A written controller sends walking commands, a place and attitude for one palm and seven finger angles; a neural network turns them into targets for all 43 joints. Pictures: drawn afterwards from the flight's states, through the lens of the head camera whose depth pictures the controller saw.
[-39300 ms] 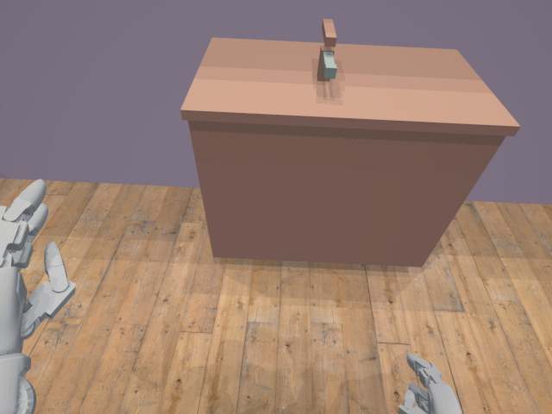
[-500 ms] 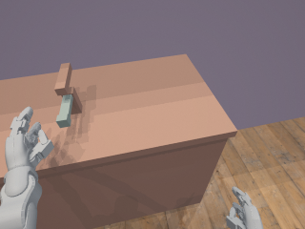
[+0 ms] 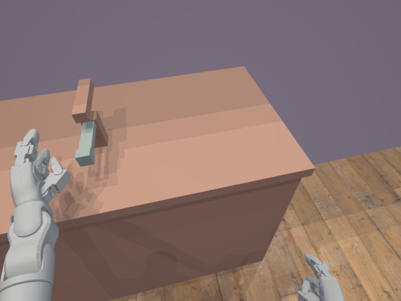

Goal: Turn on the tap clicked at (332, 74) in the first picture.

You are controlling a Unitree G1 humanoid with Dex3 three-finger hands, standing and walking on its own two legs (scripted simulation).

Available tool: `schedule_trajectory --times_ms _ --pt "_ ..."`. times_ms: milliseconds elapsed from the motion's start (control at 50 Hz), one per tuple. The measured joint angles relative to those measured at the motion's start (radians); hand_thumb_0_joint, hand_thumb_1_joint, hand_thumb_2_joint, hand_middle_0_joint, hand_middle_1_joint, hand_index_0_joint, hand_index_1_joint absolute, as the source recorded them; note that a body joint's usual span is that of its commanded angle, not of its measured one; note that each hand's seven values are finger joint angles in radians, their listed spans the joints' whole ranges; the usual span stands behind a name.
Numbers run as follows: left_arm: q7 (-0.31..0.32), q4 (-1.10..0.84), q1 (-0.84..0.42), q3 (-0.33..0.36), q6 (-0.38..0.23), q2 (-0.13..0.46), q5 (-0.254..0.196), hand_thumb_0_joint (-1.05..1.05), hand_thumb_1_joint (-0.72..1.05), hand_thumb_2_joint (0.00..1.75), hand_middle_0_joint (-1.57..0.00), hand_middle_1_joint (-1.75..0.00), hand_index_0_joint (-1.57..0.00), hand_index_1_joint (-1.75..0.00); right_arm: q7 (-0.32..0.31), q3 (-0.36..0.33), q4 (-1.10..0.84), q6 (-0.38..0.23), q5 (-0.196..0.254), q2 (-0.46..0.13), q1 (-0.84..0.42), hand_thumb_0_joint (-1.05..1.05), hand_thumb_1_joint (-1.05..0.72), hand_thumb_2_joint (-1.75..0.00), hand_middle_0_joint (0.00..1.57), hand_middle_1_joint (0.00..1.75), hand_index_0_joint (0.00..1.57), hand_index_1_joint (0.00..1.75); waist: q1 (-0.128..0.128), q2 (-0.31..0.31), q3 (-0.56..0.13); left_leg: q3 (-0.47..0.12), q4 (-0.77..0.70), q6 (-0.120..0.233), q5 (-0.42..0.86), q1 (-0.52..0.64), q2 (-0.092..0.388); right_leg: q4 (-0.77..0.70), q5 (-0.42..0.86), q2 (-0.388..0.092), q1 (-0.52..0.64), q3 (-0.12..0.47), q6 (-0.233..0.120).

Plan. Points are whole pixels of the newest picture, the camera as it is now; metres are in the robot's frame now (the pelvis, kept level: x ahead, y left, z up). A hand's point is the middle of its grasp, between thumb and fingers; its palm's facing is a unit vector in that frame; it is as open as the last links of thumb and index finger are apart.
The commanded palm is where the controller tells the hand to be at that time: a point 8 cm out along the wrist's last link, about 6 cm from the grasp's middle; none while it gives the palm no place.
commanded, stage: reach beside the lever's end, fingers flat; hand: left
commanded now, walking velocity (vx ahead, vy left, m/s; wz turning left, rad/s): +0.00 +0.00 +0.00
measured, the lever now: (85, 156) +0.36 +0.27 +0.10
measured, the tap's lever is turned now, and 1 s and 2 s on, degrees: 0 0 12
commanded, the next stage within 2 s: push the lever round in 0.60 s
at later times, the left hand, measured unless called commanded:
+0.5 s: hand (62, 175) +0.32 +0.31 +0.09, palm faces +0.52 -0.85 -0.09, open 7.8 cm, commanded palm +0.27 +0.34 +0.10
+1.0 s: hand (72, 172) +0.32 +0.28 +0.10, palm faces +0.51 -0.86 -0.08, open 7.8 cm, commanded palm +0.28 +0.32 +0.10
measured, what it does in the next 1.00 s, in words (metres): stands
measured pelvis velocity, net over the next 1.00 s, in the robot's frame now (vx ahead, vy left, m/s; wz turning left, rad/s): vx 0.00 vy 0.00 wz -0.01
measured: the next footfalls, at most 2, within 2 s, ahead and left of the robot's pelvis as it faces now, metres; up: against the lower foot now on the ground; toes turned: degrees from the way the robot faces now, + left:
none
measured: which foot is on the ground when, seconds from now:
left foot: down 0.00-1.00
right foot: down 0.00-1.00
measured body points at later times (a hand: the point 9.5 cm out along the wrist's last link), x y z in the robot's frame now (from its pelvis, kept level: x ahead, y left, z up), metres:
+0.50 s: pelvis +0.00 +0.00 +0.00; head +0.02 -0.02 +0.45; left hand +0.29 +0.35 +0.10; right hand +0.14 -0.26 -0.11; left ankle +0.02 +0.11 -0.73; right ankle +0.00 -0.08 -0.73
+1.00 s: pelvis +0.00 +0.00 +0.00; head +0.02 -0.01 +0.45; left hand +0.29 +0.33 +0.11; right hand +0.16 -0.24 -0.10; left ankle +0.02 +0.11 -0.73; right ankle +0.00 -0.08 -0.73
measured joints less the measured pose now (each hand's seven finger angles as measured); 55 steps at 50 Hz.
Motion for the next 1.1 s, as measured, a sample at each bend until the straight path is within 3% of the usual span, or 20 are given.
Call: schedule_trajectory --times_ms 120,260,360,460,540,680,840,1000,1100 --pt "-0.001 0.082 -0.043 0.018 -0.01 0.013 0.009 0.02 0.89 0.9 -0.16 -0.16 -0.16 -0.16 0.002 -0.002 -0.001 0.017 0.001 -0.009 0.018 0.01 -0.9 -0.9 0.2 0.3 0.2 0.3 -0.008 -0.001 0.002 -0.001 0.007 0.0 -0.003 -0.012 0.003 0.003 0.0 0.003 -0.01 -0.001 -0.001" --pt "-0.012 0.16 -0.087 0.066 -0.067 0.042 0.019 0.02 0.9 0.9 -0.15 -0.15 -0.16 -0.15 0.007 -0.014 0.006 0.033 -0.006 -0.016 0.034 0.01 -0.91 -0.9 0.2 0.3 0.2 0.3 -0.017 -0.009 0.005 -0.001 0.027 -0.003 -0.01 -0.042 0.01 0.014 -0.002 0.01 -0.037 -0.002 -0.005" --pt "-0.043 0.168 -0.072 0.068 -0.101 0.048 0.008 0.02 0.9 0.9 -0.15 -0.15 -0.15 -0.15 0.012 -0.024 0.007 0.037 -0.001 -0.026 0.055 0.01 -0.91 -0.9 0.2 0.3 0.2 0.3 -0.018 0.001 -0.007 0.001 0.031 -0.002 -0.017 -0.045 0.012 0.014 -0.005 0.012 -0.04 0.001 -0.004" --pt "-0.07 0.187 -0.049 0.072 -0.088 0.046 -0.011 0.02 0.9 0.9 -0.15 -0.15 -0.16 -0.15 0.01 -0.025 0.003 0.046 0.006 -0.025 0.063 0.01 -0.91 -0.9 0.2 0.3 0.2 0.3 -0.019 0.002 -0.018 0.004 0.027 -0.001 -0.017 -0.041 0.012 0.011 -0.006 0.012 -0.038 0.004 -0.003" --pt "-0.057 0.198 -0.048 0.088 -0.089 0.044 -0.002 0.02 0.89 0.9 -0.15 -0.15 -0.16 -0.15 0.01 -0.023 -0.003 0.045 0.003 -0.02 0.056 0.01 -0.91 -0.9 0.2 0.3 0.2 0.3 -0.018 -0.004 -0.01 0.002 0.032 -0.002 -0.017 -0.046 0.013 0.015 -0.006 0.013 -0.041 0.002 -0.004" --pt "-0.048 0.179 -0.071 0.079 -0.152 0.036 0.007 0.02 0.9 0.9 -0.15 -0.15 -0.15 -0.15 0.012 -0.021 0.003 0.033 -0.005 -0.017 0.038 0.01 -0.91 -0.9 0.2 0.3 0.2 0.3 -0.011 -0.005 -0.004 -0.006 0.05 -0.001 -0.021 -0.062 0.011 0.027 -0.01 0.011 -0.051 -0.007 -0.004" --pt "-0.071 0.206 -0.086 0.049 -0.082 0.038 -0.006 0.02 0.9 0.9 -0.15 -0.15 -0.15 -0.15 0.007 -0.013 -0.015 0.039 0.008 -0.014 0.033 0.01 -0.91 -0.9 0.2 0.3 0.2 0.3 -0.013 0.005 -0.016 -0.002 0.033 0.002 -0.015 -0.052 0.008 0.014 -0.004 0.008 -0.044 -0.002 0.0" --pt "-0.008 0.128 -0.039 0.015 -0.129 -0.018 0.019 0.02 0.9 0.9 -0.15 -0.15 -0.16 -0.15 0.028 -0.019 -0.017 0.039 -0.006 -0.009 0.04 0.01 -0.91 -0.9 0.2 0.3 0.2 0.3 -0.011 -0.002 -0.022 0.003 0.038 0.003 -0.022 -0.049 0.006 0.024 -0.012 0.006 -0.044 0.003 0.002" --pt "0.008 0.128 -0.047 0.001 -0.105 -0.02 0.027 0.02 0.89 0.9 -0.15 -0.15 -0.16 -0.15 0.024 -0.015 -0.014 0.047 -0.004 -0.007 0.034 0.01 -0.91 -0.9 0.2 0.3 0.2 0.3 -0.012 -0.004 -0.012 -0.001 0.04 0.001 -0.022 -0.043 0.006 0.024 -0.012 0.007 -0.036 -0.001 0.0"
